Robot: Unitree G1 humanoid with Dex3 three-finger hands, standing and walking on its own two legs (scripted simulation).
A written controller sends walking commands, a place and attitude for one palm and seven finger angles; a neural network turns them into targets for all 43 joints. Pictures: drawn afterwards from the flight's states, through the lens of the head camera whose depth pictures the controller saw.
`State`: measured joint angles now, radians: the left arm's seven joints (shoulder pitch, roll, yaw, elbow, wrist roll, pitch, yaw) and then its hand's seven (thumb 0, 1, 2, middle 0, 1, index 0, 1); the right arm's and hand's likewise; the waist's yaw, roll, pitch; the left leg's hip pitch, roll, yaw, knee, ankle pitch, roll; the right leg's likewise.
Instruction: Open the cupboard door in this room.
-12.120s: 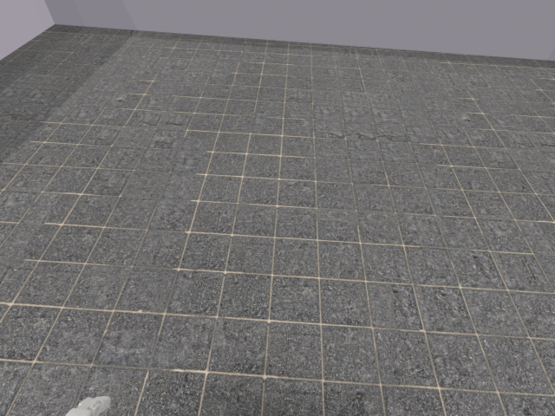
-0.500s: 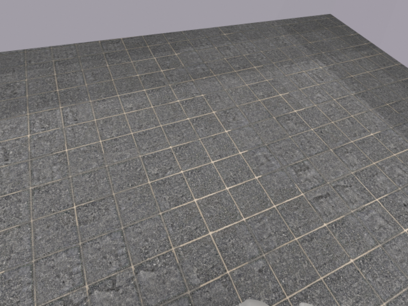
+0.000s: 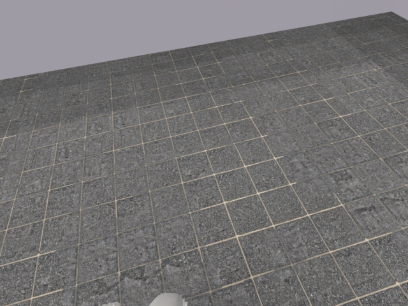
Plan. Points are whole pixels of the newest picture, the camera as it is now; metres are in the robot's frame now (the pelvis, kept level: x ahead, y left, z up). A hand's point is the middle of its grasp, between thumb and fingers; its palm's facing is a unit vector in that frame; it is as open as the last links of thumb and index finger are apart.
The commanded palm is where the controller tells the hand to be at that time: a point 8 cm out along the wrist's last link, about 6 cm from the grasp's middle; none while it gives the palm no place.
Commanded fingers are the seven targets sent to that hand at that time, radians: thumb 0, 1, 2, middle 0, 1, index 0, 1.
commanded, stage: turn or walk to find it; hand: left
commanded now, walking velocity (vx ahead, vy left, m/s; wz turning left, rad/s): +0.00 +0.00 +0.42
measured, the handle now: out of the picture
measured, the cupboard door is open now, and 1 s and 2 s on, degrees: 0 0 0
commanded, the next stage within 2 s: none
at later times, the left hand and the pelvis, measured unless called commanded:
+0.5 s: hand out of the picture -0.04 +0.29 -0.18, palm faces +0.27 -0.94 -0.23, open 7.4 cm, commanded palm none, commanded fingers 0.00 0.90 0.90 -0.20 -0.30 -0.20 -0.30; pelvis -0.03 +0.07 +0.00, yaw +12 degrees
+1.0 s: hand out of the picture -0.02 +0.21 -0.14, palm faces +0.39 -0.88 -0.28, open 7.4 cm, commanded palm none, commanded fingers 0.00 0.90 0.90 -0.20 -0.30 -0.20 -0.30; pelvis -0.04 -0.01 +0.00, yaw +24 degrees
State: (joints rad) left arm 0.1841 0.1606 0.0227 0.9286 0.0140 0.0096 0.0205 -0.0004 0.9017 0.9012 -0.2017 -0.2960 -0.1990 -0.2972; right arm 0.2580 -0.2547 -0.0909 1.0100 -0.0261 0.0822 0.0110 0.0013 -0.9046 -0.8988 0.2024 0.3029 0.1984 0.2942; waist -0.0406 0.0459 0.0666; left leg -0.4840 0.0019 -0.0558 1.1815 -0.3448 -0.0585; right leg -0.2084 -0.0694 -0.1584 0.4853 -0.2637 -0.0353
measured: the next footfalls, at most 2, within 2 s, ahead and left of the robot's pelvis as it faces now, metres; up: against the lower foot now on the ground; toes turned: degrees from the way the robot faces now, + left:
left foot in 0.28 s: -0.01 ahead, +0.15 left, +0.00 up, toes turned +12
right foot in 0.86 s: +0.02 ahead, -0.07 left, +0.00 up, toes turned +18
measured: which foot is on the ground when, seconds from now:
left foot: up 0.00-0.26, down 0.28-0.86, up 0.88-1.00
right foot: down 0.00-0.28, up 0.30-0.84, down 0.86-1.00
